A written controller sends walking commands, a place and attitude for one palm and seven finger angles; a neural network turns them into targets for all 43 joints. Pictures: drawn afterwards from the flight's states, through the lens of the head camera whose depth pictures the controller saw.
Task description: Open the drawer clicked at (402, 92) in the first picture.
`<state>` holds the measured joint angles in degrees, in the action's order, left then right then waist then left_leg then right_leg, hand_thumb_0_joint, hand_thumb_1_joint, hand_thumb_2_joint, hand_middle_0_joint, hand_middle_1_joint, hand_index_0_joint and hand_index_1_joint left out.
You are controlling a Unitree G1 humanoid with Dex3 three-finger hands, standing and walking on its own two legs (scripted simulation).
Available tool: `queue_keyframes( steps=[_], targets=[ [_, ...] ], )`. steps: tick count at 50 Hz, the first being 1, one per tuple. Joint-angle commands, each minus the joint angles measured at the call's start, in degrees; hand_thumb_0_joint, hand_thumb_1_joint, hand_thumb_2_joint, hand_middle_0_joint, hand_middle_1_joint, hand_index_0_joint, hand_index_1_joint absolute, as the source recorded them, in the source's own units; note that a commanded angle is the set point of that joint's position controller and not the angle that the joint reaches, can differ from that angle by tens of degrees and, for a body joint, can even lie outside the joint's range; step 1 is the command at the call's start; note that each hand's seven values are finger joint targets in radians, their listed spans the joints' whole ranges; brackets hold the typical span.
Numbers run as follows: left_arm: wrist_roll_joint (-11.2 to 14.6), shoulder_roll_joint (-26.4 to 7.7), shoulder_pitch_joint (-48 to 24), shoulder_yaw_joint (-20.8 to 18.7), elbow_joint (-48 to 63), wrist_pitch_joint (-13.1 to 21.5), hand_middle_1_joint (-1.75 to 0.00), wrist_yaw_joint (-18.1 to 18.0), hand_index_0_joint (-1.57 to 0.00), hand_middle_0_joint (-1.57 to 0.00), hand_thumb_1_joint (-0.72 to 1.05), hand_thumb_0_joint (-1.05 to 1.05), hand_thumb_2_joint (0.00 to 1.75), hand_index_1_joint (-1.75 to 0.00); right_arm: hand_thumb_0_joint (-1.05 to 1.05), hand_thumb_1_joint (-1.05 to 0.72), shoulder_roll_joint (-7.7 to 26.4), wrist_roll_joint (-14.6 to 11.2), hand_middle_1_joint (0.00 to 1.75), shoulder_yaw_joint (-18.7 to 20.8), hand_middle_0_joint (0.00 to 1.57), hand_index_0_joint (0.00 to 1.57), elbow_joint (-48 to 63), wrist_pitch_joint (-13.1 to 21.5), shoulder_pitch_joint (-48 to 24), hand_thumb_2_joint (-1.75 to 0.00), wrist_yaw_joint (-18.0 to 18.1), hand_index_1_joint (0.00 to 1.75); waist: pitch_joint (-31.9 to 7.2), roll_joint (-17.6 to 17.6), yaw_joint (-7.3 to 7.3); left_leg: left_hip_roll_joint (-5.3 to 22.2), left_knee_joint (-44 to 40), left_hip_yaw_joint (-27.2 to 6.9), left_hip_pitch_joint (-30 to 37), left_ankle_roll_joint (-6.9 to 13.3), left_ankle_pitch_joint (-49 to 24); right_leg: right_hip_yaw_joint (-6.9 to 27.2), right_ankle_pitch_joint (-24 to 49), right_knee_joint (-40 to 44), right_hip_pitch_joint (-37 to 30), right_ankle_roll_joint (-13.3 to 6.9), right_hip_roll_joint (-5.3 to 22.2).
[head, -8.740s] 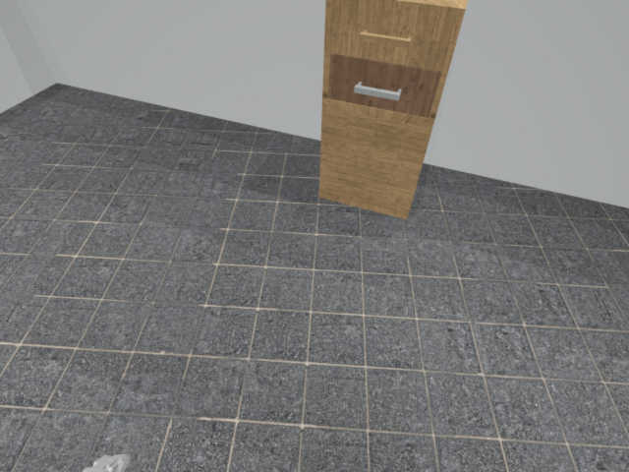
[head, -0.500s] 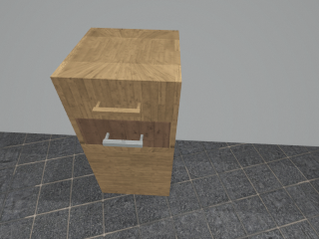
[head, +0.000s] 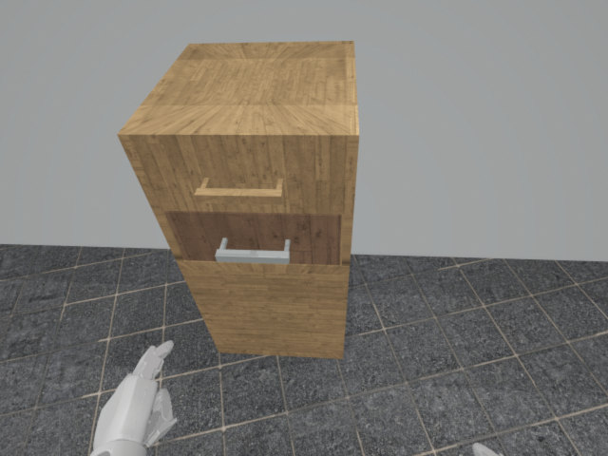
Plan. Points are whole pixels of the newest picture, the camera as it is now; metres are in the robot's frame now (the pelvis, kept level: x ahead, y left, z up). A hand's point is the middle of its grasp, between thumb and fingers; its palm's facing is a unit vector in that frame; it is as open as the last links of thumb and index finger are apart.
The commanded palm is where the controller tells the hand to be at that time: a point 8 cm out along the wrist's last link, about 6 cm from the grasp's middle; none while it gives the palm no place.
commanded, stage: raise the hand with hooked fingers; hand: left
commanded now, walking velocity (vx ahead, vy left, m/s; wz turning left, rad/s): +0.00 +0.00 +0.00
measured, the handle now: (254, 249) +0.58 +0.14 -0.15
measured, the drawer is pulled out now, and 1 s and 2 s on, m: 0.00 0.00 0.00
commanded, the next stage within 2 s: move the hooked fingers above the handle in 1.70 s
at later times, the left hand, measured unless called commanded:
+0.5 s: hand (155, 361) +0.25 +0.22 -0.01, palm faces +0.12 -0.09 -0.99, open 10.2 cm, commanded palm +0.21 +0.22 +0.04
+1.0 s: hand (161, 296) +0.33 +0.22 +0.04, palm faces +0.05 -0.11 -0.99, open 13.0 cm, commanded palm +0.30 +0.22 +0.11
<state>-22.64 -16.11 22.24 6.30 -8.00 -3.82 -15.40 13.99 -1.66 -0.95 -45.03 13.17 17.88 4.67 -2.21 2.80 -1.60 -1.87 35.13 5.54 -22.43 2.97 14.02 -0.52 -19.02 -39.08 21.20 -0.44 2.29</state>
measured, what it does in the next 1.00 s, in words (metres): shifts its weight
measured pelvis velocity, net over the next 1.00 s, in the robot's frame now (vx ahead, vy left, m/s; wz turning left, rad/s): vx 0.07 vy -0.02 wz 0.00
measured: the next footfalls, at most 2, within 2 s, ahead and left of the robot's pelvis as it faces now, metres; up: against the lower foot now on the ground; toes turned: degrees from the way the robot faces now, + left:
none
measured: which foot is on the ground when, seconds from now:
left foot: down 0.00-1.00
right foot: down 0.00-1.00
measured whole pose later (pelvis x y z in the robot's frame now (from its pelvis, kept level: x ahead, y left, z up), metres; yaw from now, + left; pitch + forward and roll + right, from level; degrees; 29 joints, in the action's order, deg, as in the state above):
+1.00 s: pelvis +0.07 -0.02 -0.01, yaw +0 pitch +8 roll +1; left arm -54.7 -24.1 10.2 2.4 2.4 -2.4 -14.0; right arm 15.1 1.5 1.9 -33.8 -7.6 6.9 0.7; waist -4.8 3.2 3.3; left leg -1.9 39.4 2.1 -26.6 1.9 20.4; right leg 1.5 -24.2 -40.9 24.2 -1.4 -1.4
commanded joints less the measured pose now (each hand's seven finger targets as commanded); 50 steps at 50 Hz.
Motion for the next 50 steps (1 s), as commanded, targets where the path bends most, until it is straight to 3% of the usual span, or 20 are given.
queue_keyframes(
  steps=[1, 2, 3, 5, 8, 10, 12, 13, 17, 19, 23, 24, 27, 30, 33, 35, 39, 43, 46, 50],
  targets=[
    [-20.62, 0.03, 6.07, 2.77, -0.31, 2.80, -0.47, -5.77, -0.22, -0.22, 0.64, 0.00, 0.79, -0.47, 0.00, -0.90, 7.44, 2.97, 0.30, 4.34, 0.20, 0.20, 15.94, 0.42, -10.82, -0.90, -1.98, 0.30, 4.14, -15.80, 3.71, 1.39, -3.81, -7.91, -7.22, -2.34, 17.27, 0.63, -18.92, 5.90, 15.32, -2.21, -4.38],
    [-24.10, 0.66, 9.38, 2.94, -1.28, 3.36, -0.48, -6.32, -0.22, -0.22, 0.62, 0.00, 0.78, -0.48, 0.00, -0.90, 7.22, 3.06, 0.30, 4.32, 0.20, 0.20, 17.38, -1.62, -12.15, -0.90, -2.79, 0.30, 2.74, -17.31, 5.25, 0.66, -2.36, -6.77, -7.87, -2.28, 14.89, 2.47, -19.18, 6.14, 14.65, -2.80, -4.56],
    [-27.56, -0.41, 11.24, 1.40, -1.10, 4.27, -0.50, -6.76, -0.22, -0.22, 0.60, 0.00, 0.77, -0.50, 0.00, -0.90, 6.85, 2.93, 0.30, 4.60, 0.20, 0.20, 18.63, -3.65, -12.74, -0.90, -3.71, 0.30, -0.41, -16.13, 7.57, 0.02, -1.46, -5.86, -7.61, -2.25, 11.57, 4.76, -17.02, 6.09, 12.49, -3.58, -4.51],
    [-32.36, -3.79, 7.58, -1.14, 2.52, 5.75, -0.53, -8.09, -0.22, -0.22, 0.55, 0.00, 0.75, -0.53, 0.00, -0.90, 6.30, 3.17, 0.30, 3.97, 0.20, 0.20, 21.30, -7.55, -15.87, -0.90, -4.48, 0.30, -2.81, -16.84, 9.05, -0.68, 0.87, -5.02, -10.65, -2.21, 10.05, 7.03, -16.31, 4.67, 12.27, -3.98, -3.52],
    [-38.51, -9.00, -1.58, -5.64, 9.91, 6.51, -0.57, -10.84, -0.23, -0.23, 0.48, 0.00, 0.72, -0.57, 0.00, -0.90, 5.70, 3.85, 0.30, 4.25, 0.20, 0.20, 23.32, -11.58, -18.14, -0.90, -4.71, 0.30, -5.18, -8.38, 9.83, -0.93, 2.53, -5.47, -9.81, -1.85, 10.57, 7.90, -16.10, 2.32, 13.66, -4.58, -3.85],
    [-40.83, -11.36, -7.01, -7.49, 15.96, 6.43, -0.60, -13.54, -0.23, -0.23, 0.43, 0.00, 0.70, -0.60, 0.00, -0.90, 4.80, 4.87, 0.30, 4.25, 0.20, 0.20, 24.88, -13.61, -18.02, -0.90, -4.65, 0.30, -11.20, 0.21, 9.08, -0.66, 5.54, -6.09, -5.78, -1.60, 8.32, 8.18, -13.10, -0.45, 15.89, -4.95, -4.16],
    [-41.61, -13.07, -13.28, -8.23, 22.71, 7.36, -0.63, -15.42, -0.24, -0.24, 0.39, 0.00, 0.68, -0.63, 0.00, -0.90, 4.18, 5.73, 0.30, 4.27, 0.20, 0.20, 25.23, -14.63, -18.20, -0.90, -4.47, 0.30, -16.05, 3.11, 7.18, -0.28, 9.73, -7.47, -1.23, -1.39, 5.35, 9.70, -11.06, -1.79, 19.92, -4.95, -4.10],
    [-42.01, -14.96, -18.30, -9.03, 26.23, 8.16, -0.64, -16.28, -0.24, -0.24, 0.36, 0.00, 0.67, -0.64, 0.00, -0.90, 4.06, 6.25, 0.30, 4.13, 0.20, 0.20, 24.67, -15.06, -18.59, -0.90, -4.16, 0.30, -16.23, 2.98, 5.99, -0.10, 11.61, -8.99, -0.01, -1.25, 5.73, 10.84, -12.45, -1.72, 22.45, -4.78, -4.11],
    [-40.53, -13.36, -19.18, -6.76, 26.44, 10.61, -0.70, -16.26, -0.25, -0.25, 0.27, 0.00, 0.63, -0.70, 0.00, -0.90, 4.69, 7.15, 0.30, 3.66, 0.20, 0.20, 23.95, -14.79, -18.62, -0.90, -4.00, 0.30, -16.66, 4.93, 3.12, -0.29, 15.36, -9.40, 2.54, -0.88, 2.84, 9.84, -8.01, -3.28, 26.12, -4.74, -4.47],
    [-39.00, -11.34, -17.61, -5.05, 23.52, 9.68, -0.74, -14.56, -0.25, -0.25, 0.22, 0.00, 0.61, -0.74, 0.00, -0.90, 4.92, 6.97, 0.30, 3.60, 0.20, 0.20, 23.19, -15.17, -19.07, -0.90, -4.07, 0.30, -15.55, 2.22, 2.22, -0.09, 14.47, -9.55, 1.00, -0.62, 1.57, 7.73, -3.44, -3.81, 23.94, -4.17, -4.90],
    [-34.73, -9.25, -6.29, -4.21, 16.99, 2.71, -0.80, -8.30, -0.25, -0.25, 0.13, 0.00, 0.57, -0.80, 0.00, -0.90, 5.19, 4.69, 0.30, 3.22, 0.20, 0.20, 23.59, -17.05, -19.11, -0.90, -4.25, 0.30, -14.65, -4.03, 4.47, 0.30, 8.90, -8.44, -1.97, -0.77, -2.00, 5.27, 5.24, -1.96, 12.60, -3.30, -5.53],
    [-34.13, -9.97, -5.27, -4.20, 16.93, 1.62, -0.81, -6.57, -0.26, -0.26, 0.11, 0.00, 0.56, -0.81, 0.00, -0.90, 5.03, 3.98, 0.30, 2.81, 0.20, 0.20, 23.67, -17.45, -19.00, -0.90, -4.21, 0.30, -14.87, -6.89, 4.85, 0.27, 7.78, -8.01, -2.36, -0.90, -3.28, 5.32, 7.28, -1.55, 9.75, -2.94, -5.32],
    [-33.55, -12.75, -3.69, -6.69, 18.19, 0.85, -0.86, -3.66, -0.26, -0.26, 0.04, 0.00, 0.53, -0.86, 0.00, -0.90, 4.78, 3.43, 0.30, 1.92, 0.20, 0.20, 23.82, -17.38, -18.63, -0.90, -3.79, 0.30, -13.56, -10.00, 6.19, 0.09, 5.44, -7.05, -3.16, -0.91, -5.64, 5.64, 12.06, -0.23, 4.19, -2.34, -4.65],
    [-35.24, -16.62, -6.52, -10.18, 20.59, 3.10, -0.90, -3.76, -0.27, -0.27, -0.03, 0.00, 0.50, -0.90, 0.00, -0.90, 4.43, 4.22, 0.30, 1.38, 0.20, 0.20, 22.95, -17.05, -18.73, -0.90, -3.62, 0.30, -12.65, -5.80, 6.83, -0.11, 4.44, -6.51, -1.92, -0.92, -7.51, 6.62, 15.71, 0.35, 2.26, -2.62, -4.07],
    [-36.81, -19.30, -10.89, -12.96, 26.62, 6.30, -0.94, -5.60, -0.27, -0.27, -0.10, 0.00, 0.47, -0.94, 0.00, -0.90, 4.52, 5.50, 0.30, 2.08, 0.20, 0.20, 22.55, -16.90, -18.16, -0.90, -3.73, 0.30, -17.20, 0.08, 7.18, 0.15, 5.20, -6.51, 2.54, -0.83, -13.05, 6.44, 18.96, -0.25, 1.66, -3.05, -3.94],
    [-35.74, -17.85, -10.85, -12.79, 27.99, 7.91, -0.98, -6.91, -0.27, -0.27, -0.15, 0.00, 0.45, -0.98, 0.00, -0.90, 4.32, 5.66, 0.30, 2.86, 0.20, 0.20, 21.95, -16.76, -16.86, -0.90, -3.93, 0.30, -18.69, 3.28, 6.38, 0.19, 5.80, -6.54, 5.27, -0.86, -16.86, 5.97, 21.35, -0.53, 1.92, -3.08, -3.73],
    [-33.49, -16.84, -11.62, -13.24, 24.78, 7.72, -1.03, -7.57, -0.28, -0.28, -0.24, 0.00, 0.41, -1.03, 0.00, -0.90, 5.18, 5.10, 0.30, 4.15, 0.20, 0.20, 20.47, -16.99, -15.88, -0.90, -4.15, 0.30, -17.93, -1.49, 4.84, 0.24, 5.79, -6.70, 4.73, -0.91, -18.34, 5.25, 24.31, -0.14, 1.68, -2.36, -3.76],
    [-32.33, -15.94, -13.02, -11.03, 21.40, 4.07, -1.10, -4.95, -0.29, -0.29, -0.34, 0.00, 0.37, -1.10, 0.00, -0.90, 6.07, 3.72, 0.30, 4.83, 0.20, 0.20, 20.44, -17.67, -16.47, -0.90, -4.32, 0.30, -16.27, -4.64, 4.82, 0.54, 4.07, -6.27, 4.62, -0.82, -18.41, 4.43, 25.07, 1.45, 0.19, -1.87, -3.63],
    [-32.03, -17.37, -17.55, -9.60, 22.01, 2.15, -1.14, -1.65, -0.29, -0.29, -0.41, 0.00, 0.34, -1.14, 0.00, -0.90, 6.30, 3.03, 0.30, 4.70, 0.20, 0.20, 20.16, -18.13, -16.62, -0.90, -4.10, 0.30, -17.22, -5.37, 5.11, 0.36, 2.28, -5.79, 5.95, -0.83, -18.97, 4.13, 26.08, 2.42, -2.60, -1.41, -3.16],
    [-32.36, -19.96, -23.27, -9.91, 21.98, 1.89, -1.20, 1.59, -0.30, -0.30, -0.50, 0.00, 0.30, -1.20, 0.00, -0.90, 5.87, 2.74, 0.30, 3.97, 0.20, 0.20, 20.21, -18.61, -17.63, -0.90, -3.41, 0.30, -15.14, -3.24, 5.35, 0.25, 0.28, -5.53, 7.45, -0.64, -18.20, 3.80, 24.16, 4.24, -3.85, -1.57, -3.18]
  ],
)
